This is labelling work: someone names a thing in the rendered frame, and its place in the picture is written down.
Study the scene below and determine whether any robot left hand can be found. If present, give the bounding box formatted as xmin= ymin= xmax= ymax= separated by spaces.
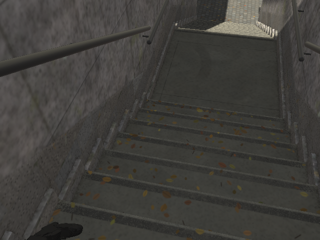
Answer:
xmin=25 ymin=222 xmax=83 ymax=240

